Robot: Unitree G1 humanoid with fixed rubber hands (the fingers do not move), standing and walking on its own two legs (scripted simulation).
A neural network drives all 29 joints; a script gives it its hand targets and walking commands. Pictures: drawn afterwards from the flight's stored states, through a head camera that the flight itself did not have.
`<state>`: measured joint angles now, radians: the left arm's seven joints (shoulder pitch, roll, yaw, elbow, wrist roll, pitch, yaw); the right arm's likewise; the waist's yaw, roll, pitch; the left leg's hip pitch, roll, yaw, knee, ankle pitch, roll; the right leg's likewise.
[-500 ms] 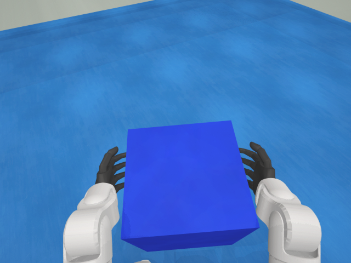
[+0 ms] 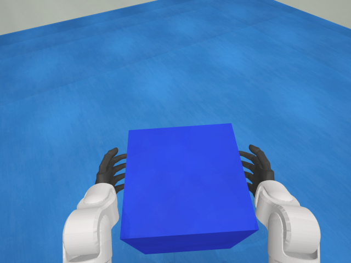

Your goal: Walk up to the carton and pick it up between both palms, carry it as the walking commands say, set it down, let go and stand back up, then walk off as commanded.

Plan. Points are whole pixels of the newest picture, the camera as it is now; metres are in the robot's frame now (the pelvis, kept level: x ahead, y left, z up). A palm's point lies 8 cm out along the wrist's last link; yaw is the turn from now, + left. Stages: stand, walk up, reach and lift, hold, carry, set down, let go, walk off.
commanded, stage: carry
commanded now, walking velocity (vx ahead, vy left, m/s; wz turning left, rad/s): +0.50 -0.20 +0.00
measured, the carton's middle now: (184, 194) +0.26 +0.00 +0.02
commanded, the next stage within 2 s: none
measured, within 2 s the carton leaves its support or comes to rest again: neither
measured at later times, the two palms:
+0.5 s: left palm (138, 96) +0.52 +0.12 +0.09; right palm (246, 90) +0.52 -0.18 +0.10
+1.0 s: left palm (174, 41) +0.81 +0.01 +0.10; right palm (257, 39) +0.81 -0.29 +0.10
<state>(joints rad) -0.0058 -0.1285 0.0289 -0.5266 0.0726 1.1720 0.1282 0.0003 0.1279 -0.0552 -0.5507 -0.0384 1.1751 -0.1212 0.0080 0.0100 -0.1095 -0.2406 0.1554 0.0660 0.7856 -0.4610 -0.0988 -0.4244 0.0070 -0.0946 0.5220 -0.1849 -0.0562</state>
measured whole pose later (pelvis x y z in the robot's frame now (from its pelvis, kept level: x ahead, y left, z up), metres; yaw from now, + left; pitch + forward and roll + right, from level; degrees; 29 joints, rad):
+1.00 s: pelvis +0.56 -0.14 +0.01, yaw +0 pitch +5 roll +0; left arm 0.00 -0.13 0.03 -0.54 0.07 1.16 0.13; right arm 0.00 0.13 -0.05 -0.56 -0.04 1.16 -0.12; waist 0.00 0.00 -0.07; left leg -0.50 0.07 0.06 0.89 -0.40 -0.08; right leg -0.21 0.03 -0.09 0.39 -0.26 -0.06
